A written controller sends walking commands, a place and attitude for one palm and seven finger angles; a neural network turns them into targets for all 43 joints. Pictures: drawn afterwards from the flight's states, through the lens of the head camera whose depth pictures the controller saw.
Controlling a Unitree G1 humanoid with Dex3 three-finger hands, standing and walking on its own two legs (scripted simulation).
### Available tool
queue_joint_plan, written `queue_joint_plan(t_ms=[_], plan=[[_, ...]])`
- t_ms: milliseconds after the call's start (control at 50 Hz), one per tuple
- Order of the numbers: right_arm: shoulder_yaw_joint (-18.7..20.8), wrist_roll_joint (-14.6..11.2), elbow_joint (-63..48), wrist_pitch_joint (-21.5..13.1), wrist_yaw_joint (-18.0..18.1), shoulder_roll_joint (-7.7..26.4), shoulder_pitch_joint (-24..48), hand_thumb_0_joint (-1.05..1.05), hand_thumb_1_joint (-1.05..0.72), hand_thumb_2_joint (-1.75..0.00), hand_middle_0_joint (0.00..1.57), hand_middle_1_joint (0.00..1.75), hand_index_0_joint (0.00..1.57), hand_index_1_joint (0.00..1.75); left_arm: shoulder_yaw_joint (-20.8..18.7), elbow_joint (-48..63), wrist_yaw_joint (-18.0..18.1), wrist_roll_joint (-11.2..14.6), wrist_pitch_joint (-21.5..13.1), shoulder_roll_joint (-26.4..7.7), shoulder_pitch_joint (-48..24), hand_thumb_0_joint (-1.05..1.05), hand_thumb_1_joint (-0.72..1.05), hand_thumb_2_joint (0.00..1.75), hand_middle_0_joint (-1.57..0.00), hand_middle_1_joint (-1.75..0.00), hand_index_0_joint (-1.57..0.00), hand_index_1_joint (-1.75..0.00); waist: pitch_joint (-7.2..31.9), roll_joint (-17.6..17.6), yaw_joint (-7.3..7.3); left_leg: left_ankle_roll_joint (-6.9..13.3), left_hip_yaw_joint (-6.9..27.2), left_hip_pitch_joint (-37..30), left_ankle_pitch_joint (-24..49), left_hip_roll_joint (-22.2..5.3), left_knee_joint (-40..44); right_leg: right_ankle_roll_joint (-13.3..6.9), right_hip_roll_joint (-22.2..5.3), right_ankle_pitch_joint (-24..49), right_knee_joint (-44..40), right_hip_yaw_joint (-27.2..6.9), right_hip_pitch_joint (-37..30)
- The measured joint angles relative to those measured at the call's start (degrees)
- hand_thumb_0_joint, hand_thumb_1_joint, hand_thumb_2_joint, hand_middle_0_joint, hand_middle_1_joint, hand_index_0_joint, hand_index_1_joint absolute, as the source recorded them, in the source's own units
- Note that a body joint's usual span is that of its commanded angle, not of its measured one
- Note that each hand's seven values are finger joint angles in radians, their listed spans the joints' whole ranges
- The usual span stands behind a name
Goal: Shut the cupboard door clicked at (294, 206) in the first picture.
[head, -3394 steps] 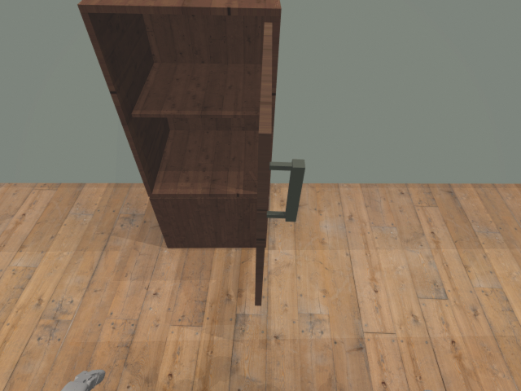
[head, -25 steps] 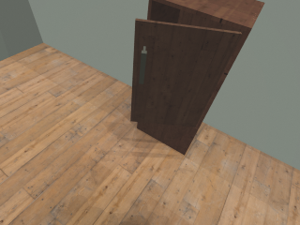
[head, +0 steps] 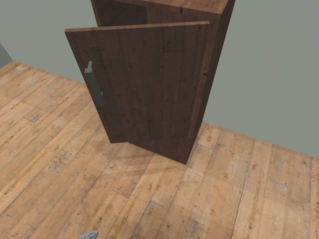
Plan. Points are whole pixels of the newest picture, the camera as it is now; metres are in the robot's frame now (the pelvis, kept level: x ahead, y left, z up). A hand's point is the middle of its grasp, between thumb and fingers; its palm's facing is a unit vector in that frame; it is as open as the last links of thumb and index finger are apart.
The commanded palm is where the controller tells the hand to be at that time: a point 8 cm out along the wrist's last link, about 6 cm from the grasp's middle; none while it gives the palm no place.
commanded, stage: take the last steps up to it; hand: left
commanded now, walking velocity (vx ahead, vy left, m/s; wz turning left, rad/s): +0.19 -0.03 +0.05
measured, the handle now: (95, 84) +0.57 +0.21 +0.04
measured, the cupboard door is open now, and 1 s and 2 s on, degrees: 29 29 29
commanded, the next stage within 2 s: come to a stop and stand still in 0.10 s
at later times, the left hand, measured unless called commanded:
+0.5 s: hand out of the picture +0.11 +0.14 -0.18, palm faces +0.07 -0.98 -0.19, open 7.4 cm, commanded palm none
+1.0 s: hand out of the picture +0.12 +0.14 -0.17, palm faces +0.10 -0.97 -0.22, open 7.4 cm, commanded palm none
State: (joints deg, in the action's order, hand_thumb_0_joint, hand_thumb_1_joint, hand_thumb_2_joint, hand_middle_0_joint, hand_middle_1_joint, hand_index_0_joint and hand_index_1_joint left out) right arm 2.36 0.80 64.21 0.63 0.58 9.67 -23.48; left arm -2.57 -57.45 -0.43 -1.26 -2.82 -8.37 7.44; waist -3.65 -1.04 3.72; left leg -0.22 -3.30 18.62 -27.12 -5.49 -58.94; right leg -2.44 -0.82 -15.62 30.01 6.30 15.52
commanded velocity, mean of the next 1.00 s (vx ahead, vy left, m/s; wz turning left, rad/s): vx -0.05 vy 0.06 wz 0.00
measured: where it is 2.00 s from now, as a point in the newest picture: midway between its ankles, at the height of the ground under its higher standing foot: outside the picture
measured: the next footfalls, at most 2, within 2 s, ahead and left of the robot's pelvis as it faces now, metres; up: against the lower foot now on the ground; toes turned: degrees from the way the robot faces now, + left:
left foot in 0.28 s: +0.21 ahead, +0.08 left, +0.00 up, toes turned +7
right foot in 0.62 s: +0.16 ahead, -0.19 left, +0.00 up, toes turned +0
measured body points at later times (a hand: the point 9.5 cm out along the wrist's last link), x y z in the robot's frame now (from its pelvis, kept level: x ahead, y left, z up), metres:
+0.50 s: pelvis +0.11 -0.03 +0.00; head +0.16 -0.02 +0.44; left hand +0.11 +0.19 -0.16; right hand +0.23 -0.24 -0.15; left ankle +0.17 +0.08 -0.74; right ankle +0.08 -0.15 -0.71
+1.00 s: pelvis +0.08 -0.05 +0.00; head +0.11 -0.04 +0.45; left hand +0.12 +0.19 -0.16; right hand +0.12 -0.31 -0.14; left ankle +0.02 +0.07 -0.74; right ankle +0.12 -0.19 -0.74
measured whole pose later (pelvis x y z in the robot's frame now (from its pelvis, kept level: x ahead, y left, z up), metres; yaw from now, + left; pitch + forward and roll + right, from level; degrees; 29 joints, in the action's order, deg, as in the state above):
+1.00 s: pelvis +0.08 -0.05 +0.00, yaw +3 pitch +1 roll +1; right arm 2.4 0.4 58.9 1.4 0.8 12.9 -14.1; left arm -2.9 -56.7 1.7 -1.3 1.2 -11.5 11.7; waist -2.9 2.7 -0.8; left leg -0.4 -0.9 8.2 -17.3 0.5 -24.7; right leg 1.8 -3.7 -12.4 30.3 0.7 18.8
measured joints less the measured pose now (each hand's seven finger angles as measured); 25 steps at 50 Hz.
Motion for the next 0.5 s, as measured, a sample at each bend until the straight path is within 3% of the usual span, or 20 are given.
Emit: queue_joint_plan(t_ms=[60,140,240,280,360,420,500], plan=[[0.31,0.25,-2.18,-0.65,0.06,-0.02,3.53,0.0,-0.91,-0.9,0.2,0.3,0.2,0.3,-1.03,-0.51,1.54,0.71,-0.91,-0.08,1.87,-0.02,0.95,0.9,-0.2,-0.3,-0.2,-0.3,0.7,-0.21,-0.69,-0.3,-0.15,6.42,4.55,0.46,-2.7,-0.87,1.06,0.92,-5.47,1.26,-4.33],[0.33,0.62,-4.96,-1.05,-0.1,0.01,8.86,0.0,-0.91,-0.9,0.19,0.3,0.2,0.3,-0.49,-2.36,1.83,0.04,-1.04,-1.03,4.55,-0.02,0.95,0.9,-0.2,-0.3,-0.2,-0.3,1.45,-0.58,-1.53,-0.96,-1.37,10.06,8.2,0.5,4.26,-1.36,2.56,0.3,-9.03,2.26,-8.31],[-0.38,0.45,-6.72,-1.73,-0.34,-0.29,14.46,0.0,-0.92,-0.9,0.19,0.3,0.2,0.3,0.32,-5.26,1.81,-0.13,-0.48,-0.66,8.5,-0.01,0.93,0.9,-0.2,-0.3,-0.2,-0.3,1.17,0.02,-3.38,-0.58,-2.33,7.29,11.22,1.73,18.32,-1.27,3.79,-3.37,-8.38,2.13,-12.33],[-1.12,0.45,-7.02,-2.37,-0.11,-0.48,15.77,0.0,-0.92,-0.9,0.19,0.3,0.2,0.3,0.69,-6.31,2.06,0.18,0.04,-0.27,10.28,0.0,0.93,0.9,-0.2,-0.3,-0.2,-0.3,0.95,0.53,-4.17,0.05,-2.23,3.77,19.92,2.71,25.2,-0.83,3.86,-6.26,-5.09,1.67,-13.02],[-2.59,-0.11,-6.98,-2.72,1.02,-1.91,17.07,0.0,-0.91,-0.9,0.19,0.3,0.2,0.3,1.57,-7.09,3.14,0.87,2.5,-0.03,11.14,0.0,0.92,0.9,-0.2,-0.3,-0.19,-0.3,0.49,3.84,-5.27,3.16,-3.74,0.44,14.18,4.51,25.32,1.78,1.29,-11.42,6.39,-0.92,-9.56],[-2.87,-0.36,-7.14,-1.3,1.85,-2.0,18.42,0.0,-0.91,-0.9,0.2,0.3,0.2,0.3,1.75,-5.61,3.1,0.85,4.43,0.63,9.3,0.01,0.92,0.9,-0.2,-0.3,-0.2,-0.3,-1.24,3.81,-5.83,2.78,-4.23,-0.92,14.91,4.93,27.96,2.82,0.01,-15.82,11.38,-3.71,-4.91],[-2.08,-0.17,-7.51,0.73,1.84,-1.1,19.91,0.0,-0.91,-0.9,0.2,0.3,0.2,0.3,1.01,-2.41,2.79,0.58,5.3,0.72,6.12,0.01,0.91,0.9,-0.2,-0.3,-0.2,-0.3,-4.33,1.17,-5.53,2.54,-3.15,-0.67,16.96,3.82,29.51,2.85,-0.32,-15.19,15.78,-5.96,1.55]])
